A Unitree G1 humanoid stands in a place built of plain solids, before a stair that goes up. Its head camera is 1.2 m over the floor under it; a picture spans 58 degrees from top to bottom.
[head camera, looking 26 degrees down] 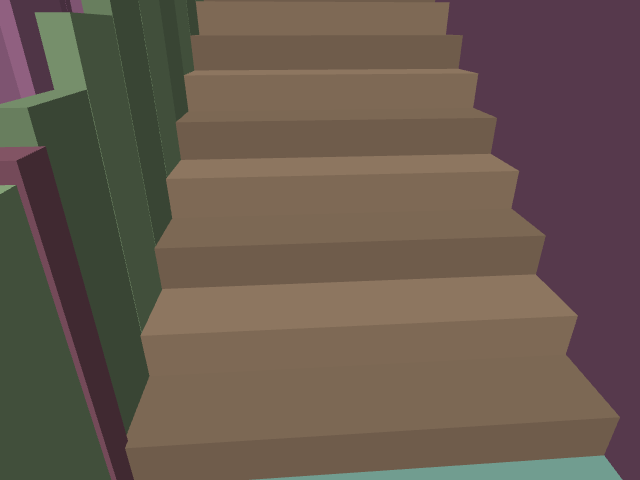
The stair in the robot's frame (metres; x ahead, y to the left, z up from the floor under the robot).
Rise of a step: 0.17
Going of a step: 0.28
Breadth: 1.44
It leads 4 degrees to the left of straight ahead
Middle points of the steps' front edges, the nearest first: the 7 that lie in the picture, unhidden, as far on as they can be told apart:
0.87 -0.17 0.17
1.14 -0.15 0.33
1.42 -0.13 0.50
1.69 -0.11 0.67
1.96 -0.09 0.84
2.24 -0.07 1.00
2.51 -0.05 1.17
